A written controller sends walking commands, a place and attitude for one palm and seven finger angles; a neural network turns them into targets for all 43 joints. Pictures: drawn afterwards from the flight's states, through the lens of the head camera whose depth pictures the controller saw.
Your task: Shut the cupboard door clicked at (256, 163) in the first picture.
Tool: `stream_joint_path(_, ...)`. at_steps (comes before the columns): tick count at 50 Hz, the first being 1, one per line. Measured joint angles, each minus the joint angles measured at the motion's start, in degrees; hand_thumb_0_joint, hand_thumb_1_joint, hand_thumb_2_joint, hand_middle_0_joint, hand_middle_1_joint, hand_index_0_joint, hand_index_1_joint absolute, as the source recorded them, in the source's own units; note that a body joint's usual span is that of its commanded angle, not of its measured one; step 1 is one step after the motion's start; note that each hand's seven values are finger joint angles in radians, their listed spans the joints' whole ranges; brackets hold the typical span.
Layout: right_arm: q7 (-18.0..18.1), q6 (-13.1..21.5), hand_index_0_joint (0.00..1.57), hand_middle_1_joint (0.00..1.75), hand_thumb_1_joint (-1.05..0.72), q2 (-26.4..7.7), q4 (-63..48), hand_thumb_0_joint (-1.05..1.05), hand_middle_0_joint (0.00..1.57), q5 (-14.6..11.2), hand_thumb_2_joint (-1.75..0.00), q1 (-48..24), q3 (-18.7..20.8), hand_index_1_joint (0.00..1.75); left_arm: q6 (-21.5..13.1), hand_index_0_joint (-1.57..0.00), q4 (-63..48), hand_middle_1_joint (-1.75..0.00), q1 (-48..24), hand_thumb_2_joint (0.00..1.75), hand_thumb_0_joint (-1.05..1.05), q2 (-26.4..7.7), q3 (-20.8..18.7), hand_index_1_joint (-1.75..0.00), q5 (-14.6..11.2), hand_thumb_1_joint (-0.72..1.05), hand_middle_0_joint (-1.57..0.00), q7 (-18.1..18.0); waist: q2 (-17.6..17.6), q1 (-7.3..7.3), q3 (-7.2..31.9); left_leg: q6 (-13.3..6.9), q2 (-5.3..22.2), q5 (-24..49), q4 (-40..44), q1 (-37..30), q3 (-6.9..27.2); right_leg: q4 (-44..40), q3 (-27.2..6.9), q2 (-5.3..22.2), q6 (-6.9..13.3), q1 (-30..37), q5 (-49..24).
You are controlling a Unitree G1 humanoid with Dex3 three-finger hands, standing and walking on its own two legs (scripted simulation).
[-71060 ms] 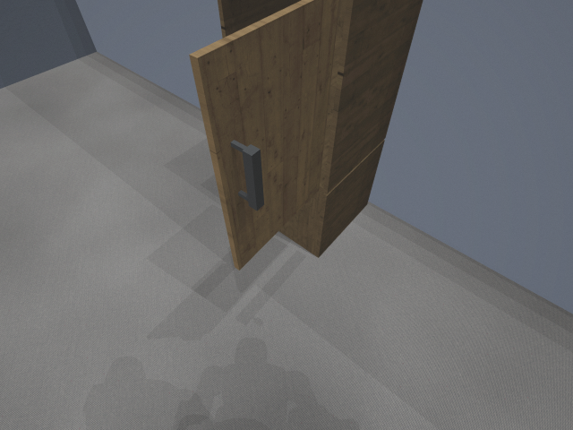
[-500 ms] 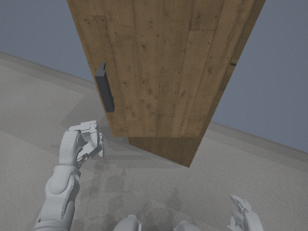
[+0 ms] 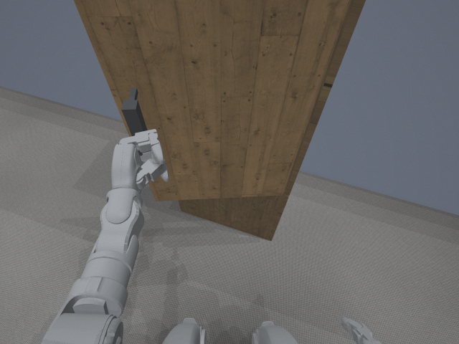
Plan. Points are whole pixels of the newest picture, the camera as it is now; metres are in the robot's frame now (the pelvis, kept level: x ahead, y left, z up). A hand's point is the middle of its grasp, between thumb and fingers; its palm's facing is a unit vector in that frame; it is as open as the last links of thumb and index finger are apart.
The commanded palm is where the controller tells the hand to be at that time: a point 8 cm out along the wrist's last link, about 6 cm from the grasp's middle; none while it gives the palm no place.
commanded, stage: bring the fist close to the handle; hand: left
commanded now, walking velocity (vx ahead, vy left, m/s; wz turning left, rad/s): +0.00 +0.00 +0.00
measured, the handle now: (141, 127) +0.50 +0.17 +0.06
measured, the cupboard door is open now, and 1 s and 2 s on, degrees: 23 15 2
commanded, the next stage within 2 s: push the door shut along its arc in 0.30 s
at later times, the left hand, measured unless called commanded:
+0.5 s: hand (162, 165) +0.41 +0.12 +0.06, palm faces +0.03 -1.00 -0.03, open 3.1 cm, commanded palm +0.39 +0.19 +0.07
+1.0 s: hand (159, 138) +0.48 +0.14 +0.07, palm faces -0.11 -0.99 -0.01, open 3.1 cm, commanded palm +0.46 +0.18 +0.07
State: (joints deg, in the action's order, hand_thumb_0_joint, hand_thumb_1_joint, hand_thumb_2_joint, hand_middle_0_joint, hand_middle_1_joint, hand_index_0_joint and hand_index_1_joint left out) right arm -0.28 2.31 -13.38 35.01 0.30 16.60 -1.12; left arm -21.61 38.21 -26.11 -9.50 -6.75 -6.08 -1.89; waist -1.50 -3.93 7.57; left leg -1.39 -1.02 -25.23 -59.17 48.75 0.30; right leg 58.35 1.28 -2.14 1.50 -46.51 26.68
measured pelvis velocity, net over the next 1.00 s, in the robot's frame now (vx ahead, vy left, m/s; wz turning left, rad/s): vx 0.01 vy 0.00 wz -0.01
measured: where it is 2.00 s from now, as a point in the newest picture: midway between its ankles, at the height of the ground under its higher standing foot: outside the picture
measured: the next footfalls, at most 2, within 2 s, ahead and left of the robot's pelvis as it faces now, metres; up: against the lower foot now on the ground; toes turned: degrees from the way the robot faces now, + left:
none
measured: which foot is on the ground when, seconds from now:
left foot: down 0.00-1.00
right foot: down 0.00-1.00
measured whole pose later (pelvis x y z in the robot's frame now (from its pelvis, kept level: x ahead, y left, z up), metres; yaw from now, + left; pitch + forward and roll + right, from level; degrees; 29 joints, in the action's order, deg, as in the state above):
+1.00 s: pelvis +0.01 +0.00 -0.01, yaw +0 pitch +19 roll -2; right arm -0.2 -0.5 -14.4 36.9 -0.7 20.1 -0.5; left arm -24.9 60.9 -44.4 -19.1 -13.8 -7.8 12.9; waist -1.5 -6.9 7.8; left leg -1.6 -0.6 -26.2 -61.4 54.4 0.6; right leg 59.7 1.7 -2.6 1.4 -51.7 27.2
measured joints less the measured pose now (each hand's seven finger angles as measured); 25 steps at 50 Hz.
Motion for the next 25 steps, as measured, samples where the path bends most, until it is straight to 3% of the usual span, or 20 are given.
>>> stream_joint_path(8, -0.3, -1.83, 0.2, 0.3, -0.9, -0.79, 0.12, 0.01, 0.2, -0.31, -0.9, 2.35, 0.93, 0.3, -1.11, -1.3, 1.97, -1.5, 1.96, 0.9, 0.01, -0.88, -1.68, -1.5, -0.76, 0.9, -1.3, 1.71, -0.22, 0.03, 0.16, 0.48, 0.51, 0.45, 1.55, -1.08, -0.48, -0.82, -0.54, -0.49, 0.51, 0.45, -0.4)
stream_joint_path(17, 0.47, -1.31, 0.2, 0.3, -0.9, -0.79, 0.98, 0.01, 0.2, -0.44, -0.9, 1.05, 1.13, 0.3, -4.47, -1.3, 3.37, -1.5, 0.43, 0.9, 0.01, -2.07, -2.57, -1.5, -1.3, 0.9, -1.3, 2.9, 0.17, 0.1, -0.46, 1.14, 0.64, 0.78, 1.53, -0.67, 0.39, -0.7, 0.34, -0.64, 1.19, 0.19, -0.45)
stream_joint_path(25, 0.66, -1.7, 0.2, 0.3, -0.9, -0.7, -0.02, 0.01, 0.2, -0.9, -0.9, -0.32, 0.78, 0.3, -2.49, -1.3, 6.89, -1.5, -1.43, 0.9, 0.01, -2.67, -3.45, -1.5, -2.05, 0.9, -1.3, 5.73, 0.12, 0.08, -0.03, 1.2, 0.64, 0.89, 2.17, -0.74, 0.26, -1.13, 0.19, -0.65, 1.23, 0.11, -0.49)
